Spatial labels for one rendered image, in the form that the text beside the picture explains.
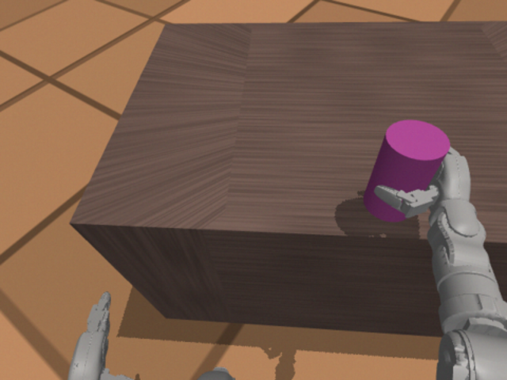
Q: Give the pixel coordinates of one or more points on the left robot hand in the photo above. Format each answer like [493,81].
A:
[88,361]

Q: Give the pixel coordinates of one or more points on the right robot hand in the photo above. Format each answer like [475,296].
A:
[451,181]

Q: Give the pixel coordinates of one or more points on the can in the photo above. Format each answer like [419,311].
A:
[409,157]

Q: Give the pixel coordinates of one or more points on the right robot arm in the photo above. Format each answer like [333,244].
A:
[473,315]

